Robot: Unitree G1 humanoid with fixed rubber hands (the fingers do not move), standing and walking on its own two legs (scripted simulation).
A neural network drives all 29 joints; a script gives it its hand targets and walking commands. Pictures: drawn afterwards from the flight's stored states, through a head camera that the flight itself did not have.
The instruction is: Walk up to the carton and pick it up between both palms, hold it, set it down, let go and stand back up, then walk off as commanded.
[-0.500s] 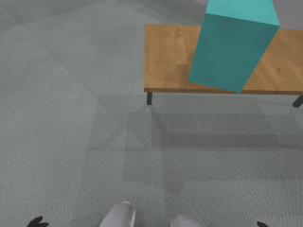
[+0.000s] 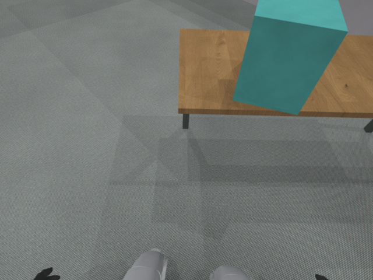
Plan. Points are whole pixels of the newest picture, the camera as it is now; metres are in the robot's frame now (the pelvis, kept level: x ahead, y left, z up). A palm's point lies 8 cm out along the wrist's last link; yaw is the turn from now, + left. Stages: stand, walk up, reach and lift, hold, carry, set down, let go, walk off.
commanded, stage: walk up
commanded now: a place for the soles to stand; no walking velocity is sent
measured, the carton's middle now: (280, 50) +0.76 -0.29 +0.08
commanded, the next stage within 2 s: none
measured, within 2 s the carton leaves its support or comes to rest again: neither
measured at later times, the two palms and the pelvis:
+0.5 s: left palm out of the picture +0.10 +0.24 -0.11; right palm out of the picture +0.05 -0.42 -0.09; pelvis +0.01 -0.08 -0.01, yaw -3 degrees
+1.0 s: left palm (147, 217) +0.25 +0.10 -0.07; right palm out of the picture +0.12 -0.55 -0.09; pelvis +0.14 -0.22 +0.02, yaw -8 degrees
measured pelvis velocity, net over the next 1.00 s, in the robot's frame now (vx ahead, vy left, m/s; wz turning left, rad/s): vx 0.14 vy -0.22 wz -0.14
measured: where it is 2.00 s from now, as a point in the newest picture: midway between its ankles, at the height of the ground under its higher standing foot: (265, 237)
